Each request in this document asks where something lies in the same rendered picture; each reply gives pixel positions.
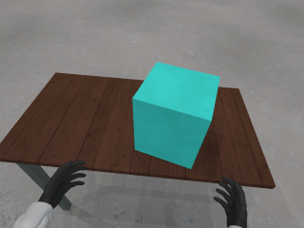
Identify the carton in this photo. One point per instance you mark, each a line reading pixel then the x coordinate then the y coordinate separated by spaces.
pixel 172 111

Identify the left robot hand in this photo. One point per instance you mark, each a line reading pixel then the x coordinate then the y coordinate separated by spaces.
pixel 62 181

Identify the table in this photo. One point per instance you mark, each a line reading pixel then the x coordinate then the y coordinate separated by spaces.
pixel 90 118

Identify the robot left forearm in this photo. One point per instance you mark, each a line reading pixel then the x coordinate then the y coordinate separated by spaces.
pixel 39 215

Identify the right robot hand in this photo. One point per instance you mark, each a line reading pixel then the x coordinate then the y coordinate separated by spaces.
pixel 236 206

